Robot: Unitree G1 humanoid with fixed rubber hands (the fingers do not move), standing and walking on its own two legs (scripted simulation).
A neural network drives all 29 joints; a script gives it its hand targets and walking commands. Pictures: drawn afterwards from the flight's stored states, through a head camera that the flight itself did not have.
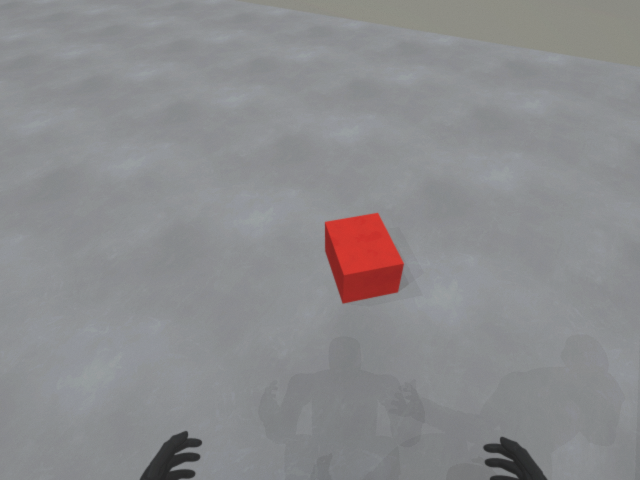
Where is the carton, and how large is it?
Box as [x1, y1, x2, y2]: [325, 213, 403, 302]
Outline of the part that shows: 377,213 325,222 325,251 342,302 396,292 398,289 403,263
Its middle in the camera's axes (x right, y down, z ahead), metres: +0.16 +0.06 +1.53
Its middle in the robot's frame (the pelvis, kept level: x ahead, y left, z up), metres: +1.09 -0.10 -0.67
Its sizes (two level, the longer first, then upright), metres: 0.284 0.224 0.171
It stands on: the floor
